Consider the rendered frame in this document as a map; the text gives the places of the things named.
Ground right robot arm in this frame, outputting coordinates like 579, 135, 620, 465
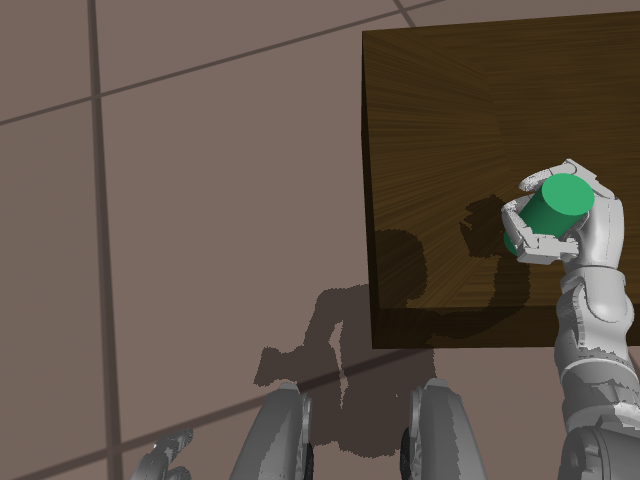
554, 265, 640, 480

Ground right robot hand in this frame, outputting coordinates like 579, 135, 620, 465
501, 159, 624, 274

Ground can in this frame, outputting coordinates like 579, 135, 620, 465
504, 173, 595, 256

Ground left robot hand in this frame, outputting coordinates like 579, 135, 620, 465
129, 428, 193, 480

